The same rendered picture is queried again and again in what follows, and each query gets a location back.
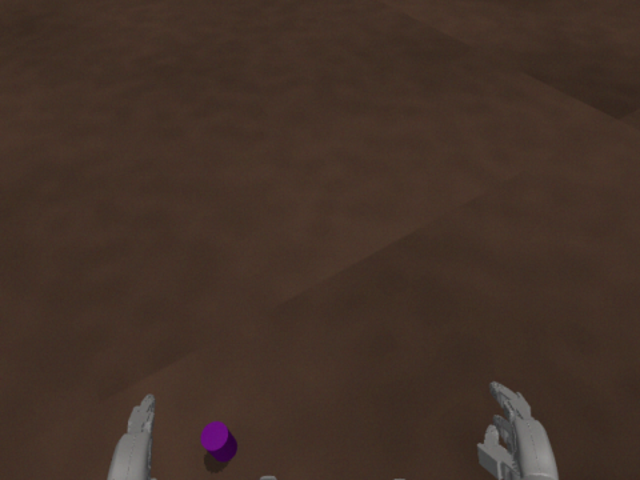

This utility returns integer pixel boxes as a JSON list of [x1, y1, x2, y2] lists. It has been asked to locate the can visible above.
[[201, 421, 237, 462]]

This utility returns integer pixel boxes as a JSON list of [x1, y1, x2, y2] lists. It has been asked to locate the left robot hand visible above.
[[107, 394, 157, 480]]

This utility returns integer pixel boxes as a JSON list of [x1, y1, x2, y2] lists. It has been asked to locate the right robot hand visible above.
[[477, 381, 559, 480]]

